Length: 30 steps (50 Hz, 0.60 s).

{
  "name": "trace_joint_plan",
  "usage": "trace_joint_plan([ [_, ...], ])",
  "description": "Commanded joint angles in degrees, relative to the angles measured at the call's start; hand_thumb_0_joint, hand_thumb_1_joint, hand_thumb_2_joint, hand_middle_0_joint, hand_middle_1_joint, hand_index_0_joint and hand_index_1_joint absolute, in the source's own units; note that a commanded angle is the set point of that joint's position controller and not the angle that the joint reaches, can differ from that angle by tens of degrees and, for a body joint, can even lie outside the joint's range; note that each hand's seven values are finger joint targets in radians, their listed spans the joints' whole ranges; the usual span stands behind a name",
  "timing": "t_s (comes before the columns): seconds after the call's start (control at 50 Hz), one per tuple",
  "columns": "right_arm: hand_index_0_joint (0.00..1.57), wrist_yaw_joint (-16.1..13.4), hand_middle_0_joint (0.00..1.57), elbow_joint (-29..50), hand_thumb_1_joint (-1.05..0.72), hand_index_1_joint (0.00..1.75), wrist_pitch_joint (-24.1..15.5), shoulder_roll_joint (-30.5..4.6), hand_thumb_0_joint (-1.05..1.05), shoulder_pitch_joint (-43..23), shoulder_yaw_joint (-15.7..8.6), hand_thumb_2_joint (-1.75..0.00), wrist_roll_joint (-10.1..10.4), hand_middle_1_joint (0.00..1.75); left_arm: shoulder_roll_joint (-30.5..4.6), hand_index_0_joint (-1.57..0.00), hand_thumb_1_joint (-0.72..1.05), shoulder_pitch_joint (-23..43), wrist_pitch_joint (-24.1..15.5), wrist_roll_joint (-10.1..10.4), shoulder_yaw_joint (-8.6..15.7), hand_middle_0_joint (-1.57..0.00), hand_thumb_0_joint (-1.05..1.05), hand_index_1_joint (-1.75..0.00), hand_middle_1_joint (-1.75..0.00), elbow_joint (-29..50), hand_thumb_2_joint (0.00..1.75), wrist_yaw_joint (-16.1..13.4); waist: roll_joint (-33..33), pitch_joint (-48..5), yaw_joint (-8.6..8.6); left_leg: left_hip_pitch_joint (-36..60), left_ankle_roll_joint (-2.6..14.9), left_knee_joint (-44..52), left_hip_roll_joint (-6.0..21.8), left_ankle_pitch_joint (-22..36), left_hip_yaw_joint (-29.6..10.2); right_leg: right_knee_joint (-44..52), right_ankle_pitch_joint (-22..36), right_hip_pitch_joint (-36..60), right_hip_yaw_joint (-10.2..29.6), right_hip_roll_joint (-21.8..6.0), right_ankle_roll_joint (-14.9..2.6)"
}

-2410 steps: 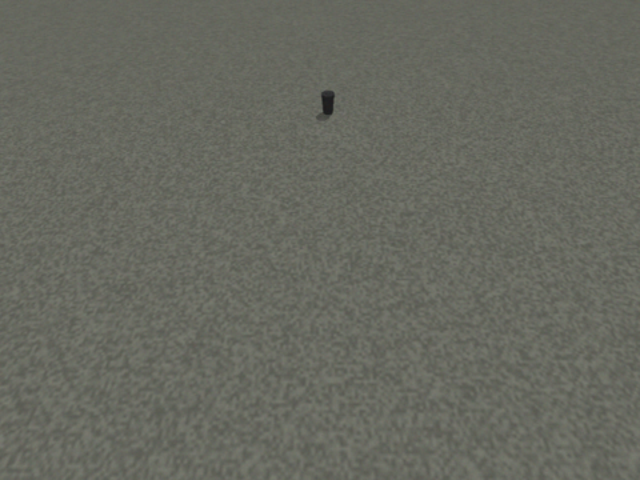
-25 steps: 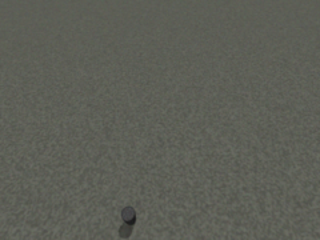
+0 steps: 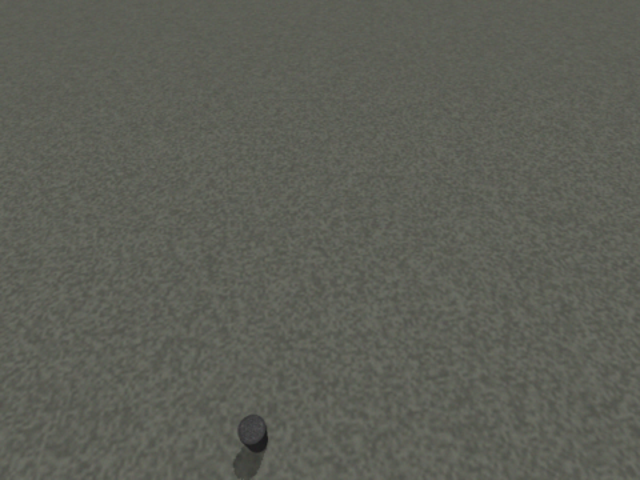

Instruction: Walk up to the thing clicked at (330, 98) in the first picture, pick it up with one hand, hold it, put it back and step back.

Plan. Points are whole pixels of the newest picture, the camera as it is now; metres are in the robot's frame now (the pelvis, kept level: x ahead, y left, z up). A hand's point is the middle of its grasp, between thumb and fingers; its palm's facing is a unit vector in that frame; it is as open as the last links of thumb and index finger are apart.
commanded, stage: step back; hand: left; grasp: from the side
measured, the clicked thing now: (255, 435) +0.39 +0.22 -0.72
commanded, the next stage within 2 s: none
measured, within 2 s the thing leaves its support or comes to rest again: neither
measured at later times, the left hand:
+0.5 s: hand out of the picture +0.02 +0.25 -0.16, palm faces +0.02 -0.91 -0.41, open 7.4 cm
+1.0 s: hand out of the picture -0.11 +0.26 -0.17, palm faces -0.06 -0.91 -0.40, open 7.4 cm
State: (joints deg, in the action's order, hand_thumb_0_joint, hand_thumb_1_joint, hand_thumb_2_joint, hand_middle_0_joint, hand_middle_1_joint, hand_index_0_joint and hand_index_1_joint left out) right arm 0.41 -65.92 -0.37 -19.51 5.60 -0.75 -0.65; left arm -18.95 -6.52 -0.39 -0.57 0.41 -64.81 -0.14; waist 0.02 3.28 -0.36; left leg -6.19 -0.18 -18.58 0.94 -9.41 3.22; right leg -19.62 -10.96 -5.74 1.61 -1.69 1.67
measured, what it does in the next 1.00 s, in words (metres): walks backwards: left foot, then right foot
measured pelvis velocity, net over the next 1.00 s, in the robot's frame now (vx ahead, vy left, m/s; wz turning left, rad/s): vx -0.21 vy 0.00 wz -0.03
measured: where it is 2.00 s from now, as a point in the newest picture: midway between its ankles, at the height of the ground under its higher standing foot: outside the picture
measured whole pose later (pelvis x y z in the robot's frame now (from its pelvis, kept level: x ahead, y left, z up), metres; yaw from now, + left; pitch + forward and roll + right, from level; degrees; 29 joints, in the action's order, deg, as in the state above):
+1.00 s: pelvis -0.21 +0.00 -0.03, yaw -1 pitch -3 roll -2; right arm -0.4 -49.2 2.9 -22.7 4.3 -3.0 0.0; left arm -20.3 -9.5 1.3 -1.9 3.6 -50.1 -0.7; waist 3.4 11.4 0.0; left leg -22.6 1.2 -42.9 1.7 -19.7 -0.1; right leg -35.7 -20.0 -13.2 2.4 3.2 0.0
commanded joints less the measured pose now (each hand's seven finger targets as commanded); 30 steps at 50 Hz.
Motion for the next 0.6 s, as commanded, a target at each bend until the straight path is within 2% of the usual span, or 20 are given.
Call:
trace_joint_plan([
  [0.0, 0.20, -0.75, 0.20, 5.50, -0.90, 0.30, 0.35, -15.15, 0.00, -1.67, -4.09, -0.90, 0.93, 0.30, -14.83, -0.20, 0.90, 0.59, -0.02, 1.00, 4.15, -0.20, 0.00, -0.30, -0.30, 6.60, 0.90, -1.19, 1.11, -2.70, -0.67, -1.28, 4.45, -2.84, 8.36, 18.04, -7.79, -7.53, 15.12, -6.32, 2.14, -2.78, -3.47],
  [0.06, 0.20, -0.72, 0.20, 8.46, -0.90, 0.30, 1.13, -16.44, 0.00, -2.86, -5.34, -0.90, 0.75, 0.30, -12.93, -0.20, 0.90, -1.40, 0.85, 0.60, 4.06, -0.20, 0.00, -0.30, -0.30, 8.89, 0.90, -1.04, 6.42, -6.81, -0.51, -3.88, 9.10, -3.43, 12.28, 16.02, -10.52, -17.29, 3.93, -6.58, -0.44, 0.45, -3.71],
  [0.1, 0.20, -0.86, 0.20, 11.04, -0.90, 0.30, 1.58, -16.81, 0.00, -5.12, -5.73, -0.90, 0.56, 0.30, -13.03, -0.20, 0.90, -4.45, 1.55, 0.07, 4.35, -0.20, 0.00, -0.30, -0.30, 9.84, 0.90, -0.98, 8.90, -7.71, 0.86, -7.62, 11.90, -5.23, 14.73, 14.30, -11.37, -23.68, -5.31, -6.65, -0.67, 1.07, -4.18],
  [0.14, 0.20, -0.91, 0.20, 13.26, -0.90, 0.30, 2.29, -16.07, 0.00, -6.89, -5.86, -0.90, 0.49, 0.30, -13.38, -0.20, 0.90, -7.64, 1.72, -0.23, 4.95, -0.20, 0.00, -0.30, -0.30, 9.93, 0.90, -0.91, 8.99, -8.13, 2.40, -12.24, 11.42, -10.16, 14.43, 11.41, -10.91, -22.92, -5.47, -4.82, 0.41, 0.59, -4.83],
  [0.16, 0.20, -0.86, 0.20, 14.01, -0.90, 0.30, 2.68, -15.43, 0.00, -7.11, -5.78, -0.90, 0.53, 0.30, -13.88, -0.20, 0.90, -8.26, 1.57, -0.39, 5.30, -0.20, 0.00, -0.30, -0.30, 10.24, 0.90, -0.87, 6.00, -7.41, 2.81, -13.22, 9.56, -14.87, 11.49, 7.59, -9.13, -17.82, 0.10, -5.25, 2.57, -1.21, -5.46],
  [0.18, 0.20, -0.77, 0.20, 14.31, -0.90, 0.30, 3.22, -12.90, 0.00, -5.87, -5.16, -0.90, 1.05, 0.30, -16.20, -0.20, 0.90, -7.21, 1.10, -0.81, 5.90, -0.20, 0.00, -0.30, -0.30, 11.13, 0.90, -0.95, -4.78, -5.20, 2.56, -14.73, 4.72, -25.73, 3.07, -1.95, -4.62, -4.01, 10.00, -8.47, 12.80, -9.25, -6.89],
  [0.2, 0.20, -1.10, 0.20, 15.36, -0.90, 0.30, 3.67, -10.47, 0.00, -6.38, -4.50, -0.90, 1.02, 0.30, -21.57, -0.20, 0.90, -4.26, 0.74, -1.09, 6.95, -0.20, 0.00, -0.30, -0.30, 12.96, 0.90, -1.01, -15.48, -2.19, 2.75, -20.27, 1.95, -37.65, -7.88, -22.68, -4.73, 3.36, 16.32, -11.40, 25.92, -17.58, -13.37],
  [0.22, 0.20, -1.54, 0.20, 15.08, -0.90, 0.30, 4.16, -11.60, 0.00, -3.58, -5.01, -0.90, 0.28, 0.30, -23.69, -0.20, 0.90, -2.38, 0.37, -2.04, 7.22, -0.20, 0.00, -0.30, -0.30, 15.07, 0.90, -1.25, -14.10, -2.22, 2.44, -18.87, 1.60, -47.26, -7.60, -28.42, -11.53, 2.87, 16.55, -15.71, 31.23, -21.51, -19.10],
  [0.24, 0.20, -1.53, 0.20, 13.80, -0.90, 0.30, 4.35, -12.74, 0.00, -0.41, -5.29, -0.90, 0.82, 0.30, -21.30, -0.20, 0.90, 0.71, 0.34, -1.50, 6.93, -0.20, 0.00, -0.30, -0.30, 16.28, 0.90, -1.52, -9.02, -3.00, 0.62, -17.87, 1.21, -52.55, -7.24, -25.56, -14.70, 0.89, 16.55, -15.83, 24.65, -19.05, -18.07],
  [0.26, 0.20, -1.39, 0.20, 12.97, -0.90, 0.30, 4.27, -13.05, 0.00, 2.66, -5.47, -0.90, 1.58, 0.30, -18.81, -0.20, 0.90, 4.23, 0.34, -1.40, 6.44, -0.20, 0.00, -0.30, -0.30, 17.13, 0.90, -1.69, -6.19, -4.16, -1.52, -18.01, 1.12, -54.46, -7.47, -21.56, -14.35, -1.12, 17.49, -13.16, 17.58, -14.51, -15.63],
  [0.28, 0.20, -1.45, 0.20, 12.59, -0.90, 0.30, 4.02, -13.36, 0.00, 4.94, -5.50, -0.90, 1.87, 0.30, -17.62, -0.20, 0.90, 6.10, 0.47, -1.63, 6.44, -0.20, 0.00, -0.30, -0.30, 17.81, 0.90, -1.76, -6.79, -5.65, -2.17, -18.28, 0.93, -54.02, -7.44, -18.91, -13.04, -2.25, 14.62, -11.02, 13.74, -11.73, -13.58],
  [0.34, 0.20, -1.69, 0.20, 13.46, -0.90, 0.30, 3.49, -14.05, 0.00, 4.66, -4.67, -0.90, 1.04, 0.30, -15.37, -0.20, 0.90, 1.77, 0.69, -1.74, 6.32, -0.20, 0.00, -0.30, -0.30, 18.98, 0.90, -2.05, -7.36, -7.98, 1.66, -22.11, -0.84, -48.23, -6.33, -18.81, -11.61, -5.51, 15.13, -0.97, 12.89, -11.56, -14.26],
  [0.4, 0.20, -2.01, 0.20, 15.69, -0.90, 0.30, 3.08, -13.70, 0.00, 2.03, -4.15, -0.90, 0.23, 0.30, -15.72, -0.20, 0.90, -2.18, 1.26, -1.36, 6.84, -0.20, 0.00, -0.30, -0.30, 19.01, 0.90, -2.57, -9.29, -7.82, 3.83, -22.92, -1.10, -37.50, -4.11, -21.34, -10.25, -7.57, 22.36, 5.09, 13.84, -14.17, -15.75],
  [0.44, 0.20, -1.89, 0.20, 15.95, -0.90, 0.30, 2.79, -13.51, 0.00, 2.98, -4.17, -0.90, -0.29, 0.30, -16.45, -0.20, 0.90, -2.97, 1.59, -1.05, 7.10, -0.20, 0.00, -0.30, -0.30, 19.61, 0.90, -2.43, -10.69, -8.19, 3.46, -18.04, -0.33, -29.45, -3.14, -21.32, -7.54, -8.46, 24.80, 3.41, 13.09, -14.28, -14.89],
  [0.46, 0.20, -1.70, 0.20, 15.48, -0.90, 0.30, 2.66, -13.40, 0.00, 5.54, -4.34, -0.90, -0.53, 0.30, -17.31, -0.20, 0.90, -1.05, 1.75, -1.02, 7.32, -0.20, 0.00, -0.30, -0.30, 20.62, 0.90, -2.34, -12.36, -8.61, 1.85, -15.33, 0.49, -23.78, -2.12, -19.65, -7.02, -9.36, 24.24, 2.44, 12.47, -13.96, -13.65],
  [0.5, 0.20, -1.30, 0.20, 13.34, -0.90, 0.30, 2.29, -13.24, 0.00, 10.80, -5.00, -0.90, -0.96, 0.30, -17.86, -0.20, 0.90, 1.89, 2.31, -0.41, 7.22, -0.20, 0.00, -0.30, -0.30, 21.77, 0.90, -1.87, -11.14, -9.08, -1.04, -7.10, 1.57, -12.09, -2.68, -9.72, -2.74, -11.89, 18.69, -3.33, 9.61, -12.40, -10.97],
  [0.52, 0.20, -1.12, 0.20, 13.15, -0.90, 0.30, 2.05, -13.69, 0.00, 10.51, -5.45, -0.90, -1.16, 0.30, -16.68, -0.20, 0.90, 0.47, 2.70, -0.29, 6.62, -0.20, 0.00, -0.30, -0.30, 21.82, 0.90, -1.59, -7.66, -7.96, -1.09, -3.61, 1.91, -6.25, -2.45, -2.63, -3.16, -13.19, 12.40, -7.70, 8.19, -9.95, -8.77],
  [0.54, 0.20, -0.92, 0.20, 14.10, -0.90, 0.30, 1.82, -16.33, 0.00, 9.50, -6.12, -0.90, -2.31, 0.30, -14.28, -0.20, 0.90, -0.39, 2.88, -0.19, 6.01, -0.20, 0.00, -0.30, -0.30, 22.34, 0.90, -1.43, 1.24, -7.01, -0.82, -2.26, 3.92, -2.28, 5.73, -2.55, -15.70, -18.66, 0.80, -15.28, 5.19, -5.07, -5.78],
  [0.56, 0.20, -0.34, 0.20, 16.00, -0.90, 0.30, 1.83, -23.29, 0.00, 5.33, -7.26, -0.90, -2.09, 0.30, -13.27, -0.20, 0.90, 2.60, 2.60, 0.10, 5.95, -0.20, 0.00, -0.30, -0.30, 23.66, 0.90, -1.72, 17.24, -4.14, -1.83, -5.90, 10.83, 2.24, 18.44, 4.98, -31.39, -30.08, -22.38, -23.55, -1.85, 6.98, -2.19],
  [0.58, 0.20, -0.37, 0.20, 16.81, -0.90, 0.30, 1.48, -24.78, 0.00, 4.20, -7.85, -0.90, -2.02, 0.30, -15.05, -0.20, 0.90, 5.89, 2.65, -1.37, 6.89, -0.20, 0.00, -0.30, -0.30, 23.09, 0.90, -2.54, 14.76, -3.10, -4.07, -12.01, 15.74, 2.94, 21.30, 7.59, -35.44, -42.03, -27.78, -21.08, 7.56, 8.11, -1.66],
])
